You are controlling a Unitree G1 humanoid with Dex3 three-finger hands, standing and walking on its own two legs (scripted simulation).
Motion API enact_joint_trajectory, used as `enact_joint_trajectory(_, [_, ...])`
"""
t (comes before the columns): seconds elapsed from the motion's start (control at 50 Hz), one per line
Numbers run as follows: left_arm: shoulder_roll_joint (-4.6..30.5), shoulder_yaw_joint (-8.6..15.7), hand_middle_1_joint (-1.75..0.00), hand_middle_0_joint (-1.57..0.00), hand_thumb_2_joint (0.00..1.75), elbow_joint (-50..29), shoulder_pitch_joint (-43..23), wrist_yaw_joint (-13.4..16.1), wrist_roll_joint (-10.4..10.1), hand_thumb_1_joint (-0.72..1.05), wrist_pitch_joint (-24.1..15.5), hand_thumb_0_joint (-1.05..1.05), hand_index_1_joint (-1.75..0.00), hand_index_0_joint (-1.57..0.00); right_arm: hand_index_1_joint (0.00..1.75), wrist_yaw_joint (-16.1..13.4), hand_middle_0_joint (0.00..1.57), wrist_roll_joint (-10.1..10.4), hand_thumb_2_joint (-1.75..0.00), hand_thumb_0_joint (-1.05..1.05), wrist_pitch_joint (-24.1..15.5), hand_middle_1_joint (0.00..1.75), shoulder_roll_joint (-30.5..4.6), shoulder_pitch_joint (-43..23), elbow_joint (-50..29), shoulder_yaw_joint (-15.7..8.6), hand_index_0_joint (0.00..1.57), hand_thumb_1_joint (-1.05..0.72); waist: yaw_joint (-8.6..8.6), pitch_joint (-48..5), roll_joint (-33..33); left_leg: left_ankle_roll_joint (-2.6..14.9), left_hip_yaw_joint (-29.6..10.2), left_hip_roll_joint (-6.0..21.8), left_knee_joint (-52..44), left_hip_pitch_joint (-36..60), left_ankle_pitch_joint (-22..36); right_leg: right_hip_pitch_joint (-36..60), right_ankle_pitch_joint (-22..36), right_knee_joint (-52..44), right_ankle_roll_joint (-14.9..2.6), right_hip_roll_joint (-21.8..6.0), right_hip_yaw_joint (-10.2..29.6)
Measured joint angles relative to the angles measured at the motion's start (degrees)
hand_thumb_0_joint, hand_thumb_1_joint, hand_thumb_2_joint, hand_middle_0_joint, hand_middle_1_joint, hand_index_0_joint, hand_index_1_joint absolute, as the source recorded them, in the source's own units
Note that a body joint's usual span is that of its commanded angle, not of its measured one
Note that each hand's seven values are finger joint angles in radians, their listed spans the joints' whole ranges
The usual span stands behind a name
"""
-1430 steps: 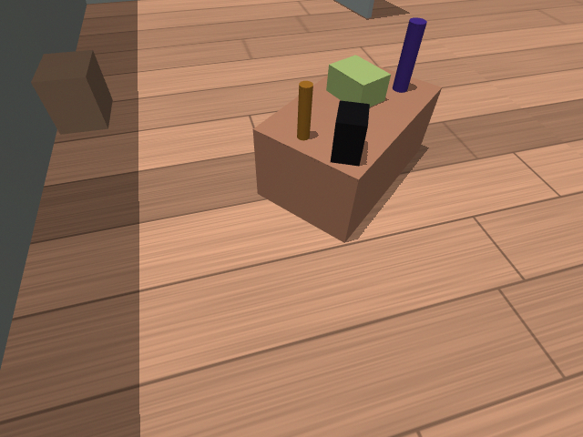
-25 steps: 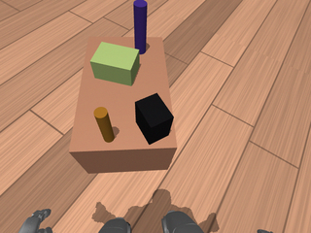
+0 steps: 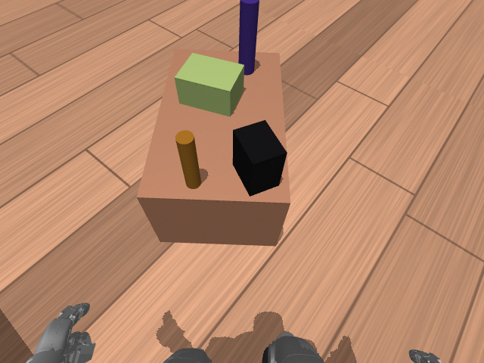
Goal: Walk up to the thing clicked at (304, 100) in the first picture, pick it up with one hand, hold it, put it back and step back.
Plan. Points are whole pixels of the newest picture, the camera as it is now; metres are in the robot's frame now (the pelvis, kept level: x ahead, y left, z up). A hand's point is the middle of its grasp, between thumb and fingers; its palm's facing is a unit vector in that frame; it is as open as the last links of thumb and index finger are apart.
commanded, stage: step back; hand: left
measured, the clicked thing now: (189, 162) +0.65 +0.17 -0.26
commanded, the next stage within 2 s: none
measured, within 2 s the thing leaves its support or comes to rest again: neither
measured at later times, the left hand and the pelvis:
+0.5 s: hand out of the picture -0.09 +0.24 -0.12, palm faces -0.06 -0.91 -0.42, open 7.4 cm; pelvis -0.15 -0.03 +0.01, yaw -4 degrees
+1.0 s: hand out of the picture -0.21 +0.24 -0.14, palm faces -0.04 -0.91 -0.42, open 7.4 cm; pelvis -0.32 -0.03 +0.00, yaw -3 degrees
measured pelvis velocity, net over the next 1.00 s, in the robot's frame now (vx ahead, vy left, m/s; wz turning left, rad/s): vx -0.32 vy -0.03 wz -0.05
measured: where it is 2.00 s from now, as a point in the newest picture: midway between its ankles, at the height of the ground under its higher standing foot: outside the picture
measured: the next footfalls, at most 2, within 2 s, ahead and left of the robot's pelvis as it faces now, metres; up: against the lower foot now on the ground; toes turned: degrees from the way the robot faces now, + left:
right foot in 0.36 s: -0.12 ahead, -0.15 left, +0.00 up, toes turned -2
left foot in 0.70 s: -0.20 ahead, +0.10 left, +0.00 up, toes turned -1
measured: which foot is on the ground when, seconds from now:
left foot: down 0.00-0.38, up 0.40-0.68, down 0.70-1.00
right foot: down 0.00-0.00, up 0.02-0.34, down 0.36-0.72, up 0.74-0.98, down 1.00-1.00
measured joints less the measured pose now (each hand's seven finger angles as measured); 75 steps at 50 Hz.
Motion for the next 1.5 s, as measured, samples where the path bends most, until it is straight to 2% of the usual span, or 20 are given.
enact_joint_trajectory(0.08, [0.3,0.6,-0.30,-0.20,0.90,2.8,0.8,0.4,-0.2,0.90,1.3,0.01,-0.30,-0.21,0.30,1.1,0.21,-0.8,-0.89,0.01,-0.2,0.30,1.1,-0.1,-0.4,0.5,0.20,-0.90,-0.57,-0.5,0.0,0.78,-0.3,1.5,-0.6,-1.3,1.9,-3.8,-13.7,15.5,-0.51,6.7,6.4])
enact_joint_trajectory(0.16, [0.9,1.4,-0.30,-0.20,0.90,3.9,3.1,0.2,-0.6,0.90,0.9,0.01,-0.30,-0.21,0.30,0.7,0.21,-0.8,-0.89,0.01,-0.1,0.30,2.0,-0.4,-0.8,0.8,0.21,-0.90,0.13,-1.5,-0.2,0.65,0.1,3.3,-4.3,-2.1,5.6,-4.2,-13.6,27.0,0.36,9.5,8.4])
enact_joint_trajectory(0.26, [1.2,1.6,-0.30,-0.20,0.90,4.9,5.7,-0.2,-0.2,0.90,0.7,0.01,-0.30,-0.21,0.30,0.6,0.21,-0.6,-0.89,0.01,-0.2,0.30,1.8,-2.2,-3.1,0.5,0.21,-0.90,0.83,-1.0,0.2,0.27,1.3,4.9,-4.8,-4.7,8.4,2.1,-13.9,19.7,2.29,7.0,7.5])
enact_joint_trajectory(0.34, [0.8,1.1,-0.30,-0.20,0.90,6.1,6.9,-0.5,-0.1,0.90,0.0,0.01,-0.30,-0.21,0.30,0.7,0.21,-0.4,-0.89,0.01,0.4,0.30,0.7,-3.9,-4.4,0.4,0.21,-0.90,1.34,-0.8,1.6,-1.17,2.3,6.5,-1.9,-8.5,9.4,9.5,-9.4,1.0,1.54,3.7,4.3])
enact_joint_trajectory(0.38, [-0.5,1.0,-0.30,-0.20,0.90,7.2,6.7,-0.5,0.4,0.90,-0.5,0.01,-0.30,-0.21,0.30,0.7,0.21,0.0,-0.89,0.01,1.1,0.30,-0.6,-4.7,-4.2,0.0,0.21,-0.90,0.90,-0.3,4.6,-1.53,0.7,8.2,0.7,-10.6,9.5,11.6,-8.1,-4.2,0.39,5.0,2.3])
enact_joint_trajectory(0.44, [-1.4,0.3,-0.30,-0.20,0.90,6.9,7.7,-1.1,1.0,0.90,-0.5,0.01,-0.30,-0.21,0.30,0.1,0.21,0.7,-0.89,0.01,2.4,0.30,-0.4,-3.8,-2.4,-0.5,0.20,-0.90,1.60,-1.6,4.3,-1.37,-4.4,2.4,12.0,-14.1,-4.1,9.1,-6.8,-2.5,-0.56,3.8,2.4])
enact_joint_trajectory(0.48, [-1.8,0.1,-0.30,-0.20,0.90,6.7,8.1,-0.8,1.1,0.90,-0.4,0.01,-0.30,-0.21,0.30,0.0,0.21,1.2,-0.89,0.01,2.5,0.30,-0.6,-2.6,-1.9,-0.4,0.20,-0.90,1.91,-2.4,3.5,-1.33,-6.5,-1.6,21.8,-15.4,-6.2,8.3,-5.0,-3.6,-0.58,2.4,3.0])
enact_joint_trajectory(0.54, [-1.8,0.2,-0.30,-0.20,0.90,5.9,7.2,-0.3,1.3,0.90,-0.3,0.01,-0.30,-0.21,0.30,-0.3,0.21,1.3,-0.89,0.01,1.7,0.30,-1.0,-0.5,-1.6,-0.3,0.20,-0.90,1.29,-2.8,3.2,-1.68,-6.3,-3.2,26.7,-13.8,-7.0,6.7,-2.9,-4.7,-0.51,1.2,2.4])
enact_joint_trajectory(0.64, [-0.8,0.3,-0.30,-0.20,0.90,2.4,3.5,0.7,1.1,0.90,-0.9,0.01,-0.30,-0.21,0.30,-0.4,0.20,0.5,-0.89,0.01,1.7,0.30,-0.9,1.4,-0.5,-0.2,0.20,-0.90,0.30,-1.5,3.1,-1.98,-3.6,-0.3,14.1,-5.4,-9.3,3.1,-1.1,-3.2,-0.27,0.2,-0.2])
enact_joint_trajectory(0.72, [0.8,0.1,-0.30,-0.20,0.90,1.0,0.1,0.8,0.2,0.90,-0.4,0.01,-0.30,-0.21,0.30,0.0,0.20,-0.1,-0.89,0.01,1.2,0.30,0.2,1.1,0.4,-0.4,0.20,-0.90,-0.16,0.3,0.7,-0.73,-0.2,0.1,-0.4,0.7,-0.8,-0.8,-0.9,1.3,0.66,-1.9,-0.8])
enact_joint_trajectory(0.8, [0.8,0.2,-0.30,-0.20,0.90,3.0,-0.7,1.1,-0.3,0.90,0.9,0.01,-0.30,-0.21,0.30,1.2,0.21,-0.6,-0.89,0.01,1.2,0.30,1.3,0.4,0.2,0.4,0.20,-0.90,-0.85,0.2,0.5,0.19,-0.3,1.3,0.2,-1.2,0.8,-3.9,-13.7,15.0,-0.13,3.9,4.4])
enact_joint_trajectory(0.88, [0.7,0.3,-0.30,-0.20,0.90,4.2,0.6,0.8,-0.9,0.90,0.6,0.01,-0.30,-0.21,0.30,0.8,0.21,-0.9,-0.89,0.01,1.2,0.30,1.8,-0.4,-0.5,1.0,0.21,-0.90,-0.61,-1.5,1.0,0.03,-0.1,3.4,-2.6,-2.6,4.4,-2.8,-15.2,23.8,0.09,7.3,5.5])
enact_joint_trajectory(1.0, [0.1,-0.2,-0.30,-0.20,0.90,5.7,2.8,0.3,-0.2,0.90,-1.0,0.01,-0.30,-0.21,0.30,0.9,0.21,-0.5,-0.89,0.01,1.7,0.30,0.2,-3.5,-2.8,0.7,0.21,-0.90,0.55,-1.6,2.8,-1.41,1.3,5.6,-0.6,-7.8,7.1,10.0,-8.2,-2.5,0.79,3.9,2.0])
enact_joint_trajectory(1.04, [-1.5,-0.4,-0.30,-0.20,0.90,7.4,2.8,0.4,0.6,0.90,-1.6,0.01,-0.30,-0.21,0.30,0.8,0.21,0.1,-0.89,0.01,2.2,0.30,-1.0,-4.8,-2.3,0.3,0.21,-0.90,0.05,-0.6,6.4,-1.13,-1.3,6.9,2.2,-9.5,6.2,11.2,-5.8,-5.3,-0.57,6.0,0.2])
enact_joint_trajectory(1.1, [-1.6,-0.8,-0.30,-0.20,0.90,7.9,4.9,0.1,0.9,0.90,-1.9,0.01,-0.30,-0.21,0.30,0.2,0.21,0.5,-0.89,0.01,3.2,0.30,-0.3,-4.2,-1.1,0.1,0.20,-0.90,1.35,-2.2,4.9,-1.09,-6.2,0.7,15.9,-12.9,-6.4,8.6,-4.9,-3.6,-1.52,4.5,1.3])
enact_joint_trajectory(1.18, [-1.6,-0.5,-0.30,-0.20,0.90,8.5,5.6,0.5,1.2,0.90,-1.8,0.01,-0.30,-0.21,0.30,0.4,0.21,0.7,-0.89,0.01,2.6,0.30,-0.6,-1.5,-0.3,0.1,0.20,-0.90,1.25,-3.4,4.2,-1.97,-7.4,-2.8,27.1,-13.1,-6.6,7.1,-2.4,-4.8,-1.43,2.3,1.0])
enact_joint_trajectory(1.32, [-0.1,0.5,-0.30,-0.20,0.90,7.5,5.1,-0.2,1.7,0.90,-2.8,0.01,-0.30,-0.21,0.30,1.4,0.20,-0.5,-0.89,0.01,1.9,0.30,-0.9,3.3,4.4,-0.5,0.20,-0.90,1.27,-5.1,3.9,-1.73,-2.6,2.0,5.3,-0.9,-9.9,4.1,-1.7,-2.7,-1.02,-0.1,-2.6])
enact_joint_trajectory(1.36, [0.9,0.5,-0.30,-0.20,0.90,8.1,5.1,-0.4,1.6,0.90,-2.3,0.01,-0.30,-0.21,0.30,1.6,0.20,-0.7,-0.89,0.01,1.1,0.30,-0.1,3.5,5.9,-0.9,0.20,-0.91,1.37,-4.9,1.9,-1.08,-1.0,1.3,-2.0,2.3,-2.1,3.3,-2.4,-0.9,-0.55,-1.6,-1.9])
enact_joint_trajectory(1.42, [1.2,0.3,-0.30,-0.20,0.90,10.7,6.6,-0.6,0.8,0.90,-1.4,0.01,-0.30,-0.21,0.30,2.0,0.20,-1.4,-0.89,0.01,-0.1,0.30,1.0,4.5,6.7,-0.6,0.20,-0.90,0.52,-6.7,1.1,0.17,-0.4,1.3,-3.3,2.3,0.5,1.7,-10.6,3.7,-0.30,0.4,1.4])
enact_joint_trajectory(1.5, [1.9,0.4,-0.30,-0.20,0.90,13.0,7.9,-1.5,0.1,0.90,-1.8,0.01,-0.30,-0.21,0.30,1.8,0.21,-1.6,-0.89,0.01,-1.4,0.30,2.5,4.4,6.9,0.3,0.20,-0.90,-0.21,-7.6,0.0,-0.21,0.2,2.1,-6.1,3.3,2.5,2.0,-9.6,5.1,-0.16,1.7,2.6])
